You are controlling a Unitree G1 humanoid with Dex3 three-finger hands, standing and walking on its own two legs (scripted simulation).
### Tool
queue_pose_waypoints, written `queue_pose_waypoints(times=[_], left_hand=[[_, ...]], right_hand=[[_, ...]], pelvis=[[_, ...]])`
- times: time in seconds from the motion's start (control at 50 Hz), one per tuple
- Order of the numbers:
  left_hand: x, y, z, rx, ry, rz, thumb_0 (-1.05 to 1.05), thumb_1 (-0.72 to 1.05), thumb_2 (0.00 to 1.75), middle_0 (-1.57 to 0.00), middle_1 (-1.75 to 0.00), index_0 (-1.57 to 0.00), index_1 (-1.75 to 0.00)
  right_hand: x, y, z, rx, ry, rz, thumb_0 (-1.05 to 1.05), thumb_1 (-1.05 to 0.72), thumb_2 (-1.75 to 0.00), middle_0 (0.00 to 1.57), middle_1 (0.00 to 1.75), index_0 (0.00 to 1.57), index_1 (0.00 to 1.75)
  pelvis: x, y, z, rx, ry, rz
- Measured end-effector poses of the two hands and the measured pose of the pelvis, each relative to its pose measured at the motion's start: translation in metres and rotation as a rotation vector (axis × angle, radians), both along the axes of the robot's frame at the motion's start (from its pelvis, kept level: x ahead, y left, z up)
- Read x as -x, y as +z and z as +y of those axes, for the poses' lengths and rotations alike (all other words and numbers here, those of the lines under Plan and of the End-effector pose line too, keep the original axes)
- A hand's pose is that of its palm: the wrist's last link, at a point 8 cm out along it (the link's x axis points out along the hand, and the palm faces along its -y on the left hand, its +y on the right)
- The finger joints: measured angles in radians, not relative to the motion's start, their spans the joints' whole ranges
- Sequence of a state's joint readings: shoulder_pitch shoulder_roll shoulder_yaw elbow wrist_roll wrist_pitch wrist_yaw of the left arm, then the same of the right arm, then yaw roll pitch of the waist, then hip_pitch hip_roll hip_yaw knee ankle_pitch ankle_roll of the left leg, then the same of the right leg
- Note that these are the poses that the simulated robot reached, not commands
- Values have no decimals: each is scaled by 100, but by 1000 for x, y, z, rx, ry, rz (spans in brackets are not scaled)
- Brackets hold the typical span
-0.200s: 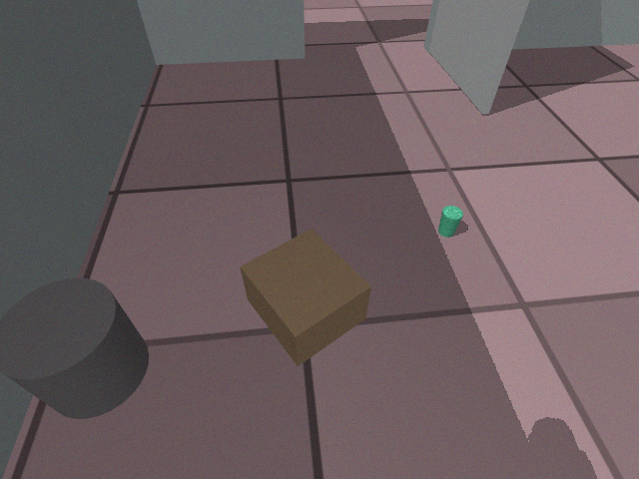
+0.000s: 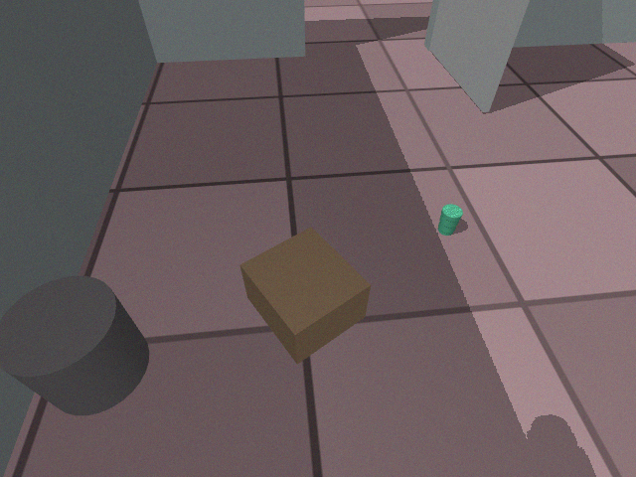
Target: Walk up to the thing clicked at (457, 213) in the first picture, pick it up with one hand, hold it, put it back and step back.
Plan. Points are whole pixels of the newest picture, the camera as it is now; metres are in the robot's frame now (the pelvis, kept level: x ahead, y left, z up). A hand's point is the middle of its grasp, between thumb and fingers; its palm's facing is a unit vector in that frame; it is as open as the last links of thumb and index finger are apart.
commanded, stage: stand
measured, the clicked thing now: (449, 220) +1.24 -0.57 -0.72
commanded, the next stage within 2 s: walk up in 0.92 s
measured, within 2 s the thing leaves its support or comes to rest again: neither
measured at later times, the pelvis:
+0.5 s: pelvis +0.00 +0.00 +0.00, yaw +0 degrees
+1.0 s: pelvis -0.01 +0.00 -0.01, yaw -5 degrees
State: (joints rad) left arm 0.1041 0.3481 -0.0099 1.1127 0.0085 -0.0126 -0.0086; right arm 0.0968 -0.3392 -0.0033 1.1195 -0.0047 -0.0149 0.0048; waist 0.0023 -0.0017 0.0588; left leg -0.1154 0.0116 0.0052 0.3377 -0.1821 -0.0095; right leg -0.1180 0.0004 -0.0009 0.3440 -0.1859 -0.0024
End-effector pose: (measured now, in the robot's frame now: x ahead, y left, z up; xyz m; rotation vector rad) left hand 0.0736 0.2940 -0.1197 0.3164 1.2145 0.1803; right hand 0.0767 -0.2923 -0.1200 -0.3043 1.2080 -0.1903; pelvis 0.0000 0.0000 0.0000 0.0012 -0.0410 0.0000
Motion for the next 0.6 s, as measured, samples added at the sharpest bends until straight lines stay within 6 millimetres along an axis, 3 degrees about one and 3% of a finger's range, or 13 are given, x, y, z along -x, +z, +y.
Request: queue_pose_waypoints(times=[0.6], left_hand=[[-2,1,-2,-3,5,3,0,91,89,-21,-30,-20,-30]], right_hand=[[2,1,-5,5,-6,17,1,-91,-90,20,30,20,30]], pelvis=[[-5,1,-3,1,3,-1]])
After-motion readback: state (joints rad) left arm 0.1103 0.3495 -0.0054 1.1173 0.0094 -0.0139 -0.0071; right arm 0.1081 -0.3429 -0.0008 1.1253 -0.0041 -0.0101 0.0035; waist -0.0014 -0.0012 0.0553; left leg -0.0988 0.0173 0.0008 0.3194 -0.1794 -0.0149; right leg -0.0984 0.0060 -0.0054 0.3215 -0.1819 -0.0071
